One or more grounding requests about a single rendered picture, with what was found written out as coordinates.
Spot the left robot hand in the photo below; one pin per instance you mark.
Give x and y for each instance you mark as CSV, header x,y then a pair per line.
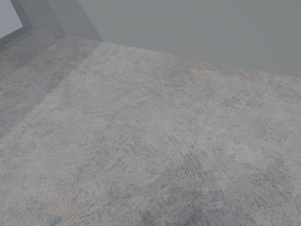
x,y
51,221

